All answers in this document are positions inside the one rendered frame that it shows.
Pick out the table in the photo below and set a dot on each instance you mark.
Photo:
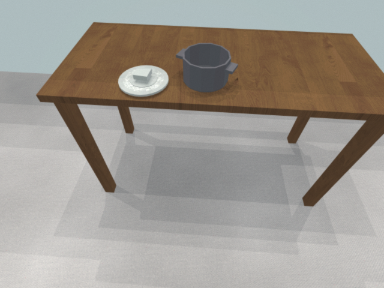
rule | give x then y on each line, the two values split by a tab
284	73

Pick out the lid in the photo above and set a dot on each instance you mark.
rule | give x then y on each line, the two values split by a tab
139	88

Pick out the knob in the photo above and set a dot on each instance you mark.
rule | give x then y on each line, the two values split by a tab
142	73

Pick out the pot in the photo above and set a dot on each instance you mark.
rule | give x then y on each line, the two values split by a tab
206	66

